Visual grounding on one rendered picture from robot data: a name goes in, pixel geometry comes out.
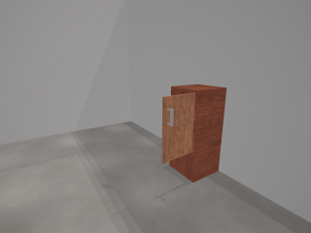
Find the handle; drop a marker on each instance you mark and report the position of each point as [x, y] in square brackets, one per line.
[171, 120]

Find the cupboard door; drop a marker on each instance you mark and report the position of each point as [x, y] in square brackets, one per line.
[177, 139]

